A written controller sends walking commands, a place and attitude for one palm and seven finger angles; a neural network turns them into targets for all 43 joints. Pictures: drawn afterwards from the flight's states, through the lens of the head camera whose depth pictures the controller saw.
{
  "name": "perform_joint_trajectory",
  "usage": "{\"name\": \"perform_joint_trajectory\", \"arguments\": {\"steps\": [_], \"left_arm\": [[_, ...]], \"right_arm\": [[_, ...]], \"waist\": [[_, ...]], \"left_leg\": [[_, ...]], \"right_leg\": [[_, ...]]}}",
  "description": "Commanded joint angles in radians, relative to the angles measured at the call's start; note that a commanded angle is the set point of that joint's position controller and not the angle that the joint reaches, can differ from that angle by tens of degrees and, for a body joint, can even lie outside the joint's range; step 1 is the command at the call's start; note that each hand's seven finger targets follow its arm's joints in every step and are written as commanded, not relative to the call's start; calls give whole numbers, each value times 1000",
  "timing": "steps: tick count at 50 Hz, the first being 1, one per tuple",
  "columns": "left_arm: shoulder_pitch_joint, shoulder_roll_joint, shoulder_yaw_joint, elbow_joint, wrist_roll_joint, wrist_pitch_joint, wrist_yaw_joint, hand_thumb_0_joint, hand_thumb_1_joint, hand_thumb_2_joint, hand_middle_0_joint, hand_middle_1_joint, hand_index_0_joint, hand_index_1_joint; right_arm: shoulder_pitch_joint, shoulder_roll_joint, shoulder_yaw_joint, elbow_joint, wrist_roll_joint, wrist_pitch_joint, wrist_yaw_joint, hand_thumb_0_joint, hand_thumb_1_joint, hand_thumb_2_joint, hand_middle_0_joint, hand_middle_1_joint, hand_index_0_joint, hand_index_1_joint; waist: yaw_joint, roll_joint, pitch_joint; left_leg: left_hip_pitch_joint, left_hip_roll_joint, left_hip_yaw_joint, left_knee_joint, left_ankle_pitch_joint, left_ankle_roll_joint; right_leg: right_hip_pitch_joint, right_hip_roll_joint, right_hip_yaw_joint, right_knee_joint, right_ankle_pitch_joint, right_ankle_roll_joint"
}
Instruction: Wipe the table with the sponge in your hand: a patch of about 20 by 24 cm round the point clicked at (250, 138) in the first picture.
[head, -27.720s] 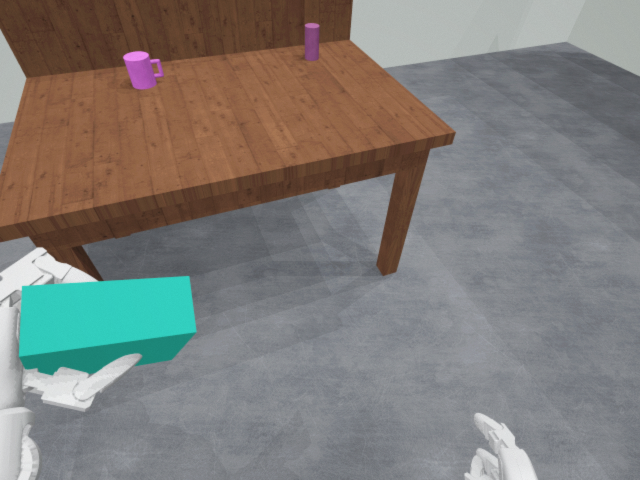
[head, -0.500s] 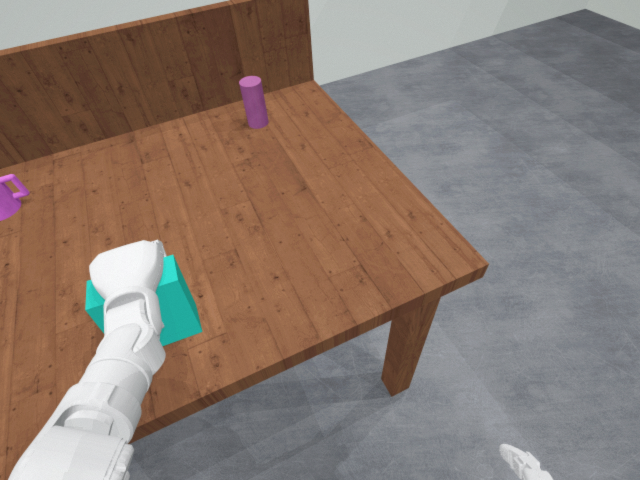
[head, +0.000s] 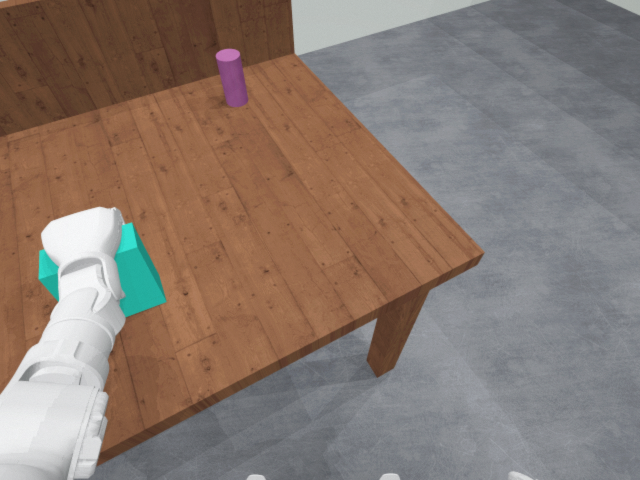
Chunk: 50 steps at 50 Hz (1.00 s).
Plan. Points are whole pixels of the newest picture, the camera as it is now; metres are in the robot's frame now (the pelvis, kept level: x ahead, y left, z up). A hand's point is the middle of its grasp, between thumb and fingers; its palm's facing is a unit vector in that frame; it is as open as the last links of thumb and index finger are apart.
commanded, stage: wipe forward along the middle lane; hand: left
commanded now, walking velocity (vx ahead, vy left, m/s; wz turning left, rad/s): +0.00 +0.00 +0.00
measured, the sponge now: (114, 287) +0.38 +0.32 -0.03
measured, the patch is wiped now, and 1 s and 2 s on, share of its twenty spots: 1.00 1.00 1.00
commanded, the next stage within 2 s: slide back across to the first lane in 0.20 s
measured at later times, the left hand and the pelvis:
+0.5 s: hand (89, 242) +0.43 +0.35 +0.02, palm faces -0.10 -0.04 -0.99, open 9.5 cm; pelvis +0.01 +0.04 +0.00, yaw -1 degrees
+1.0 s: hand (48, 264) +0.39 +0.39 +0.02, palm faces -0.11 -0.04 -0.99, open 9.5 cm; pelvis +0.04 +0.04 +0.01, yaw +0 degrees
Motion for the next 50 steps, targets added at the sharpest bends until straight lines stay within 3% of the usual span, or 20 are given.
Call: {"name": "perform_joint_trajectory", "arguments": {"steps": [1,4,5,6,8,9,12,14,16,17,21,24,27,30,34,36,39,43,46,50], "left_arm": [[-241,229,12,-38,35,23,35,0,100,1300,-1200,-1600,-1200,-1600],[-256,260,46,-29,32,22,40,0,100,1300,-1200,-1600,-1200,-1600],[-269,266,40,-19,42,22,42,0,100,1300,-1200,-1600,-1200,-1600],[-273,217,2,-14,41,25,42,0,100,1300,-1200,-1600,-1200,-1600],[-297,246,19,8,46,30,45,0,100,1300,-1200,-1600,-1200,-1600],[-314,278,48,10,38,30,46,0,100,1300,-1200,-1600,-1200,-1600],[-377,243,-6,30,54,37,43,0,100,1300,-1200,-1600,-1200,-1600],[-398,286,32,47,51,38,43,0,100,1300,-1200,-1600,-1200,-1600],[-397,248,-2,28,54,36,38,0,100,1300,-1200,-1600,-1200,-1600],[-355,262,19,40,54,37,35,0,100,1300,-1200,-1600,-1200,-1600],[-328,296,50,-33,47,25,28,0,100,1300,-1200,-1600,-1200,-1600],[-288,327,90,-70,39,26,29,0,100,1300,-1200,-1600,-1200,-1600],[-278,307,60,-78,50,38,30,0,100,1300,-1200,-1600,-1200,-1600],[-203,335,95,-89,37,42,26,0,100,1300,-1200,-1600,-1200,-1600],[-164,369,126,-112,34,36,8,0,100,1300,-1200,-1600,-1200,-1600],[-133,322,83,-146,44,28,-3,0,100,1300,-1200,-1600,-1200,-1600],[-97,351,123,-185,38,9,-14,0,100,1300,-1200,-1600,-1200,-1600],[-47,299,83,-228,47,-1,-25,0,100,1300,-1200,-1600,-1200,-1600],[-47,315,98,-265,48,-16,-26,0,100,1300,-1200,-1600,-1200,-1600],[7,370,150,-275,46,-23,-32,0,100,1300,-1200,-1600,-1200,-1600]], "right_arm": [[18,-135,-42,-95,-3,-30,-5,0,-900,-900,200,300,200,300],[20,-139,-42,-87,-5,-27,-2,0,-900,-900,200,300,200,300],[33,-141,-43,-86,-7,-25,-1,0,-900,-900,200,300,200,300],[33,-136,-44,-88,-5,-24,1,0,-900,-900,200,300,200,300],[35,-141,-43,-83,-5,-23,1,0,-900,-900,200,300,200,300],[31,-145,-39,-77,-5,-23,1,0,-900,-900,200,300,200,300],[48,-142,-38,-79,-4,-24,4,0,-900,-900,200,300,200,300],[50,-151,-38,-70,-6,-23,5,0,-900,-900,200,300,200,300],[63,-140,-40,-81,-7,-26,11,0,-900,-900,200,300,200,300],[67,-141,-42,-82,-8,-22,12,0,-900,-900,200,300,200,300],[64,-139,-46,-96,-8,-15,18,0,-900,-900,200,300,200,300],[43,-145,-47,-95,-5,-10,22,0,-900,-900,200,300,200,300],[38,-142,-47,-94,-2,-11,24,0,-900,-900,200,300,200,300],[28,-147,-47,-96,-3,-10,28,0,-900,-900,200,300,200,300],[8,-153,-46,-96,1,-8,29,0,-900,-900,200,300,200,300],[13,-147,-50,-110,1,-10,32,0,-900,-900,200,300,200,300],[0,-152,-55,-111,0,-9,31,0,-900,-900,200,300,200,300],[-3,-151,-59,-125,1,-6,31,0,-900,-900,200,300,200,300],[-2,-150,-64,-123,0,-6,27,0,-900,-900,200,300,200,300],[-7,-159,-63,-124,-7,4,23,0,-900,-900,200,300,200,300]], "waist": [[-23,-97,-230],[-12,-72,-244],[-18,-76,-249],[-31,-78,-239],[-35,-104,-227],[-26,-85,-229],[-50,-61,-221],[-43,-67,-234],[-36,-14,-273],[-26,-44,-293],[-1,-6,-345],[12,-12,-326],[0,-8,-274],[29,8,-277],[33,-11,-262],[27,22,-262],[32,0,-268],[19,-3,-241],[23,34,-261],[36,4,-271]], "left_leg": [[62,-79,107,-75,81,70],[64,-78,104,-78,100,68],[69,-77,101,-72,112,70],[72,-79,107,-72,102,69],[62,-76,105,-74,79,69],[59,-75,98,-81,89,68],[68,-75,97,-80,71,67],[70,-70,85,-83,83,66],[97,-72,91,-78,104,66],[102,-71,88,-77,116,66],[137,-71,87,-87,177,66],[155,-68,81,-104,209,64],[170,-69,85,-121,187,67],[183,-73,86,-131,217,67],[186,-74,83,-139,251,66],[216,-75,90,-137,264,67],[225,-73,84,-132,306,68],[243,-76,87,-123,318,68],[270,-77,84,-113,358,69],[260,-82,82,-99,395,70]], "right_leg": [[197,19,-31,-133,115,-22],[197,20,-32,-124,128,-29],[190,22,-38,-115,138,-30],[175,22,-40,-122,127,-26],[163,23,-40,-128,92,-25],[162,23,-39,-125,93,-31],[118,26,-49,-121,59,-30],[113,28,-48,-115,57,-36],[118,29,-54,-107,75,-38],[140,32,-56,-106,85,-38],[196,33,-58,-102,142,-42],[223,33,-59,-111,165,-46],[215,34,-64,-132,138,-43],[254,33,-64,-135,167,-48],[289,30,-60,-141,214,-50],[281,32,-66,-145,228,-50],[306,32,-62,-142,276,-53],[289,34,-71,-146,291,-52],[290,33,-71,-138,315,-57],[327,30,-67,-128,382,-58]]}}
